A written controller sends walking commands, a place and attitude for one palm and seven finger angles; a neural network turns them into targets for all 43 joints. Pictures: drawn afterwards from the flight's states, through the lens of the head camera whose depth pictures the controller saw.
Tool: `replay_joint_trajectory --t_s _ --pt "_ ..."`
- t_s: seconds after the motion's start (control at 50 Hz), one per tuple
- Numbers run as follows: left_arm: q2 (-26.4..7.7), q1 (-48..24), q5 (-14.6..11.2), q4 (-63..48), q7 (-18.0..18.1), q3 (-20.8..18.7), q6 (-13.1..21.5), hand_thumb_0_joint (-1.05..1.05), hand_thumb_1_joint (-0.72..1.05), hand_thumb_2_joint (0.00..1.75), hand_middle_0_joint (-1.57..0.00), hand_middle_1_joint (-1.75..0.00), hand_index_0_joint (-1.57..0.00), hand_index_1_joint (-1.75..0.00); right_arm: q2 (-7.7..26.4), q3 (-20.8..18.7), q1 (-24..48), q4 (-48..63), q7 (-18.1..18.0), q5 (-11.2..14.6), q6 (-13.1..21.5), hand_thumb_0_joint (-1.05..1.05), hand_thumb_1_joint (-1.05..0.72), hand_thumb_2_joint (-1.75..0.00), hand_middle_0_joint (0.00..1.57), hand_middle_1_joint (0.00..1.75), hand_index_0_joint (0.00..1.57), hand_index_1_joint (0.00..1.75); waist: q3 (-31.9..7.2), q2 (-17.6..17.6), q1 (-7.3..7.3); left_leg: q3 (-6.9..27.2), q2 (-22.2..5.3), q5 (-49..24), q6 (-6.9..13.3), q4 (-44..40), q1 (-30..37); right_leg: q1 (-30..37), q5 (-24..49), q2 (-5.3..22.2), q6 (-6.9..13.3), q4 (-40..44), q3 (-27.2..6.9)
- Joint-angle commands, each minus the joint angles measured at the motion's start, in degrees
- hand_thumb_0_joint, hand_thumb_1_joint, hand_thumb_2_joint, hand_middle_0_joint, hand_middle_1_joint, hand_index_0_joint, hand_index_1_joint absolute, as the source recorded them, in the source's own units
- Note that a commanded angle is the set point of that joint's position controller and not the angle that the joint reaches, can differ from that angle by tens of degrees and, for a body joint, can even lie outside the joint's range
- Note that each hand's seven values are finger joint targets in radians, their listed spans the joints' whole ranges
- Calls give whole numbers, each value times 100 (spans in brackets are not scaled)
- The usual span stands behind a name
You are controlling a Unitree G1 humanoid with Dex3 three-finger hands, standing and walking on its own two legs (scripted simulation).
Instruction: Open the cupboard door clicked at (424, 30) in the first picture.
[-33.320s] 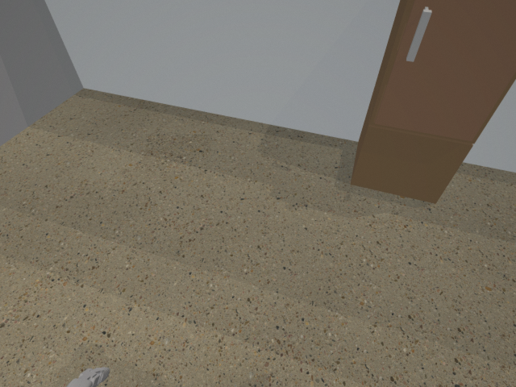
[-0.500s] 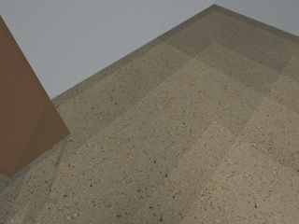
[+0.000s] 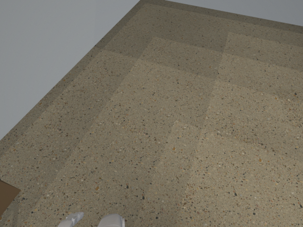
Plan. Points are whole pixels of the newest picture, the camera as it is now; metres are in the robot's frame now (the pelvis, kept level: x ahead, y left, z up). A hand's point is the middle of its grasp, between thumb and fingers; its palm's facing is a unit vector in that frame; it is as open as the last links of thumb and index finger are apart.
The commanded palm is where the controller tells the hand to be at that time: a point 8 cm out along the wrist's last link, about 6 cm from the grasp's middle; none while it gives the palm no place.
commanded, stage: walk to a spot facing it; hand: left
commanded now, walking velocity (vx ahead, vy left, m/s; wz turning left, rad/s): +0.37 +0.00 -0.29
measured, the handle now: out of the picture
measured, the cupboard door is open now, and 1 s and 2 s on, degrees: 40 40 40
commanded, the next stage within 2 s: turn to face it in 0.90 s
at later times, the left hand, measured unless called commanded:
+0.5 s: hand (90, 168) +0.31 +0.22 -0.16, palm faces -0.13 -0.98 -0.17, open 7.4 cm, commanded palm none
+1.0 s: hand (135, 115) +0.54 +0.08 -0.16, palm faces -0.29 -0.93 -0.22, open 7.2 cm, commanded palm none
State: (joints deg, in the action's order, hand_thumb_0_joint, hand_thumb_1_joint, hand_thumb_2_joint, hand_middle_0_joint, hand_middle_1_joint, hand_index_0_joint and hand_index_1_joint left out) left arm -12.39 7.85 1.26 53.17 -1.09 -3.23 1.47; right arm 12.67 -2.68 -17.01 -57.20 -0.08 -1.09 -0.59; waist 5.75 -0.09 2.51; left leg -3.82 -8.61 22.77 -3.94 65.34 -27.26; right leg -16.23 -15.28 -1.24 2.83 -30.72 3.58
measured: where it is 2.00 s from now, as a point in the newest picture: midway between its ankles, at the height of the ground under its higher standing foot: (178, 155)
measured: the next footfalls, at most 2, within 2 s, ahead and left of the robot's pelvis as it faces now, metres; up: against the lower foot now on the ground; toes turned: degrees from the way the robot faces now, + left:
left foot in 0.24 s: +0.26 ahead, +0.14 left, +0.00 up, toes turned +0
right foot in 0.72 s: +0.42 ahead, -0.15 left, +0.00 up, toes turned -23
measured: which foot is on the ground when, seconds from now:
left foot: up 0.00-0.22, down 0.24-0.72, up 0.74-1.00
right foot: down 0.00-0.24, up 0.26-0.70, down 0.72-1.00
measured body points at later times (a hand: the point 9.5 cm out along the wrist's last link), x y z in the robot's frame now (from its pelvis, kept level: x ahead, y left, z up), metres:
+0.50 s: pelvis +0.23 +0.03 +0.01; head +0.26 +0.04 +0.46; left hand +0.32 +0.27 -0.14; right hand +0.20 -0.20 -0.13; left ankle +0.22 +0.14 -0.73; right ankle +0.24 -0.12 -0.65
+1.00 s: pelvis +0.44 -0.09 +0.01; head +0.47 -0.11 +0.46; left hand +0.55 +0.13 -0.14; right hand +0.42 -0.33 -0.14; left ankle +0.56 +0.04 -0.68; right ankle +0.38 -0.13 -0.73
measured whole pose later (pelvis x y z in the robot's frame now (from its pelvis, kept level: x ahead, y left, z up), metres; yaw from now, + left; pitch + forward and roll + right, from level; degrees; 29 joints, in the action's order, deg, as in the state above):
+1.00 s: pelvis +0.44 -0.09 +0.01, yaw -19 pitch +1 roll +1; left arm -10.9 14.2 0.9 61.0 0.3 -3.0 4.4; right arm 9.2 -2.5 -10.8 -58.0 0.4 -1.0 1.5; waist 2.6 0.6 0.9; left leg -4.1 -7.4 13.6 -3.4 50.7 -32.4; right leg -6.3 -14.7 -2.9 5.2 -19.7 5.0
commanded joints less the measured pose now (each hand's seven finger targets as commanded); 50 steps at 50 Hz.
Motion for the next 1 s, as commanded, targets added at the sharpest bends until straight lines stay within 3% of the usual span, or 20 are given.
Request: replay_joint_trajectory --t_s 0.0,0.12,0.18,0.2,0.22,0.24,0.26,0.3,0.38,0.5,0.6,0.64,0.66,0.68,0.7,0.72,0.76,0.8,0.84,0.98 --pt "-930 389 -1 -126 48 -270 179 0 90 90 -20 -30 -20 -30 299 -131 73 543 65 -39 169 0 -90 -90 20 30 20 30 -405 703 -76 40 37 -734 -32 -806 -308 240 471 1325 802 1901 -1311" --pt "-922 899 -17 198 39 -283 240 0 90 90 -20 -30 -20 -30 217 -125 978 832 120 -1 344 0 -90 -90 20 30 20 30 -374 669 -387 -65 352 -931 57 -2603 -97 970 1101 1324 775 1600 -1525" --pt "-826 789 -53 250 66 -281 219 0 90 90 -20 -30 -20 -30 441 -174 284 574 44 -24 451 0 -90 -90 20 30 20 30 -574 295 33 -160 546 -1313 188 -3701 1568 423 1321 1034 511 746 -1245" --pt "-636 772 -69 197 43 -253 208 0 90 90 -20 -30 -20 -30 785 -262 -436 332 -21 -63 489 0 -90 -90 20 30 20 30 -949 -327 329 428 128 -1013 404 -3937 2854 -325 1228 660 283 -414 -994" --pt "-316 1074 -112 142 -7 -182 201 0 90 90 -20 -30 -20 -30 1454 -426 -1247 186 -74 -182 509 0 -90 -90 20 30 20 30 -1598 -1796 534 2499 -1451 -279 1015 -4427 3993 -1533 -741 -98 -53 -2283 -127" --pt "-318 830 -70 -8 -5 -140 245 0 90 90 -20 -30 -20 -30 1529 -401 -1565 151 -109 -177 429 0 -90 -90 20 30 20 30 -1574 -1784 627 3516 -2091 123 1458 -5095 3901 -2089 -1761 -173 -61 -3673 -443" --pt "-406 582 -22 -89 -12 -144 239 0 90 90 -20 -30 -20 -30 1364 -355 -1159 290 -96 -145 393 0 -90 -90 20 30 20 30 -900 -1100 452 3412 -2103 432 1565 -5230 3254 -2403 -1432 268 -44 -4174 -633" --pt "-301 320 54 24 -58 -195 194 0 90 90 -20 -30 -20 -30 746 -191 -518 363 -99 -128 471 0 -90 -90 20 30 20 30 -162 -828 107 2372 -1552 116 1165 -5478 1820 -2316 -504 580 -118 -4459 -655" --pt "-90 672 50 141 -165 -144 -12 0 90 90 -20 -30 -20 -30 531 -114 -379 226 -142 -54 602 0 -90 -90 20 30 20 30 -519 -809 -242 518 -959 -1663 933 -5419 2034 -2060 220 685 -299 -3670 -449" --pt "23 -238 53 -120 -220 -84 -76 0 90 90 -20 -30 -20 -30 536 -127 -775 -14 -84 -77 538 0 -90 -90 20 30 20 30 -113 -446 -65 -168 -929 -1563 1001 -5647 2041 -1865 693 725 -325 -1731 45" --pt "-73 -669 47 -214 -223 -86 -36 0 90 90 -20 -30 -20 -30 596 -93 -1086 -206 -85 -132 479 0 -90 -90 20 30 20 30 -31 -725 42 -501 -1062 -2395 940 -5252 2460 -1347 449 493 -134 -736 348" --pt "-231 -139 44 -47 -206 -118 16 0 90 90 -20 -30 -20 -30 700 -79 -1054 -247 -100 -111 450 0 -90 -90 20 30 20 30 -396 -601 -240 -712 -1001 -3731 831 -4318 2539 -339 244 200 48 -336 562" --pt "-402 684 58 207 -166 -179 69 0 90 90 -20 -30 -20 -30 692 -76 -929 -225 -86 -79 438 0 -90 -90 20 30 20 30 -719 -319 -645 -903 -776 -4159 661 -3215 2134 834 367 69 206 -2 530" --pt "-874 1707 102 511 -101 -320 149 0 90 90 -20 -30 -20 -30 551 -46 -733 -112 -34 23 471 0 -90 -90 20 30 20 30 -1390 425 -1105 -1211 -393 -3393 425 -1636 859 2593 90 851 560 221 -530" --pt "-1576 2431 44 668 -6 -503 163 0 90 90 -20 -30 -20 -30 161 30 -729 152 -32 122 510 0 -90 -90 20 30 20 30 -2017 2027 -1243 -996 650 1038 104 433 -901 3785 524 2621 1271 1061 -3477" --pt "-1545 2165 -99 644 68 -485 131 0 90 90 -20 -30 -20 -30 459 -39 -269 224 -40 104 492 0 -90 -90 20 30 20 30 -1679 1265 -1131 41 326 1025 259 1086 -1386 3379 604 2599 1309 1418 -3453" --pt "-920 1218 -105 418 141 -317 122 0 90 90 -20 -30 -20 -30 300 -79 105 185 -44 69 470 0 -90 -90 20 30 20 30 -794 547 -691 239 -92 85 194 819 -1210 1907 1114 2184 1068 1542 -2419" --pt "-526 860 -83 358 143 -161 235 0 90 90 -20 -30 -20 -30 105 -33 -117 -2 -38 -15 341 0 -90 -90 20 30 20 30 -495 612 -316 211 -195 -218 99 79 -609 974 2184 1794 852 1677 -1404" --pt "-454 838 -47 433 142 -110 308 0 90 90 -20 -30 -20 -30 -47 -19 -347 -99 -7 -26 247 0 -90 -90 20 30 20 30 -537 577 -112 71 -101 -293 45 -561 -287 737 2603 1642 843 1691 -969" --pt "-391 1235 -60 760 143 -56 407 0 90 90 -20 -30 -20 -30 -94 -36 628 179 111 26 253 0 -90 -90 20 30 20 30 -298 625 -231 -76 164 -1239 107 -1923 -625 1372 3180 1444 708 1716 -648"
